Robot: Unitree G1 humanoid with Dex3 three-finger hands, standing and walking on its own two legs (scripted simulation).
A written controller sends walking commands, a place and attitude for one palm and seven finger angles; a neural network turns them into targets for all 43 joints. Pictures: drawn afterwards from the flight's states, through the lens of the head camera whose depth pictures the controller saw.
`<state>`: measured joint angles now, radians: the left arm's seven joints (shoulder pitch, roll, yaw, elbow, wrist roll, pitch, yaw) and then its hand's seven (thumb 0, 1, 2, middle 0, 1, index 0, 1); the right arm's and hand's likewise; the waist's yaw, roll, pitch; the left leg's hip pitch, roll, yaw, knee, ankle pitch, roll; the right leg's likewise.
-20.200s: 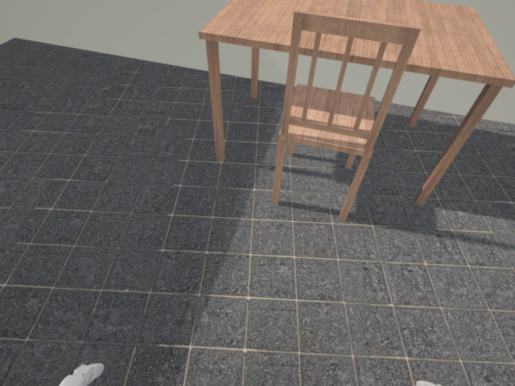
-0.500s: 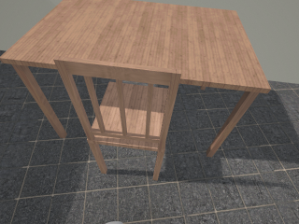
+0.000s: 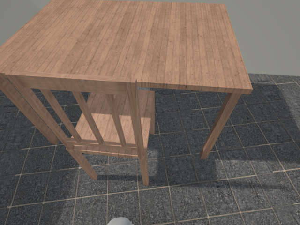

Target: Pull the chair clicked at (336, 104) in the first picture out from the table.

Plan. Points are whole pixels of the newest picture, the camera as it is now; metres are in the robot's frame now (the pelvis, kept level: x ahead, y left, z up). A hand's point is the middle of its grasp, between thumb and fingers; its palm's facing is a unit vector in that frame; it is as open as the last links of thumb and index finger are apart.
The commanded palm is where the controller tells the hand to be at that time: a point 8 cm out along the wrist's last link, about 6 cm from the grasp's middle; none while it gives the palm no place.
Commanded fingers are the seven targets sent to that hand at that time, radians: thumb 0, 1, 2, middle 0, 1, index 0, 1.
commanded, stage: come to a stop and stand still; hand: left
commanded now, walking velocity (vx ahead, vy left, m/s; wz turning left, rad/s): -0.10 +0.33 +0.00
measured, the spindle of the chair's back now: (90, 121) +0.45 +0.25 -0.06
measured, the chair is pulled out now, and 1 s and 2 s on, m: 0.00 0.00 0.00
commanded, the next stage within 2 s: look again from close up in 1.28 s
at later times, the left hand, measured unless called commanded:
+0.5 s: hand out of the picture +0.02 +0.17 -0.17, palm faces +0.07 -0.97 -0.23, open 7.3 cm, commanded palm none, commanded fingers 0.00 0.90 0.90 -0.20 -0.30 -0.20 -0.30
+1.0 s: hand out of the picture +0.08 +0.23 -0.16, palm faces +0.00 -0.97 -0.25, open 7.3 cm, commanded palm none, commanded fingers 0.00 0.90 0.90 -0.20 -0.30 -0.20 -0.30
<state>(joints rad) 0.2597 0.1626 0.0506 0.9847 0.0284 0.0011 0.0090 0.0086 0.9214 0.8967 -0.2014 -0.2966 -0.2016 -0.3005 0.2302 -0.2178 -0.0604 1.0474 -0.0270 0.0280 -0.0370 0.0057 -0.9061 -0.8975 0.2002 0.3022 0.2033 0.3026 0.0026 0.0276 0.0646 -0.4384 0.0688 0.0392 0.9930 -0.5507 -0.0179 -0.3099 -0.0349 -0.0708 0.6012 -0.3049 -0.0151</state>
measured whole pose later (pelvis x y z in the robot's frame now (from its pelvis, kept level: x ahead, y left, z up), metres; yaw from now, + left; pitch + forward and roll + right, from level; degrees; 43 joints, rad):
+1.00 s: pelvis +0.00 +0.02 +0.01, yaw +0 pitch -2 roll -1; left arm 0.23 0.24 0.00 0.95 0.01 0.00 0.04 0.01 0.91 0.90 -0.21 -0.30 -0.20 -0.30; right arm 0.24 -0.22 -0.01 0.99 -0.02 -0.02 -0.01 0.01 -0.90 -0.90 0.20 0.30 0.20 0.30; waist -0.01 -0.01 0.01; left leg -0.25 -0.04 0.09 0.53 -0.24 0.08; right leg -0.21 -0.03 -0.06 0.51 -0.26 0.02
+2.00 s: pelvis -0.01 +0.04 +0.01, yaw -2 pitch -2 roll +0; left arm 0.37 0.11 -0.01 1.12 0.02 -0.01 0.05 0.01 0.91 0.90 -0.20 -0.30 -0.20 -0.30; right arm 0.30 -0.12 -0.01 1.15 -0.01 0.00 -0.01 0.00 -0.90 -0.90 0.20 0.30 0.20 0.30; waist -0.01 0.00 0.02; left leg -0.20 -0.07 0.13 0.38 -0.16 0.10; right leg -0.21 -0.06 -0.02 0.44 -0.20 0.04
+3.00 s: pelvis +0.01 +0.00 +0.01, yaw -2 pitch -1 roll +0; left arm 0.34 0.11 -0.01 1.12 0.01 -0.02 0.05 0.01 0.91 0.90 -0.20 -0.30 -0.20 -0.30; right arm 0.31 -0.12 0.00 1.16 -0.01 -0.01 -0.02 0.00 -0.90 -0.90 0.20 0.30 0.20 0.30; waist -0.01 0.00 0.03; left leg -0.19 -0.02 0.11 0.39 -0.18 0.06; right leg -0.18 -0.01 -0.03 0.42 -0.22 0.00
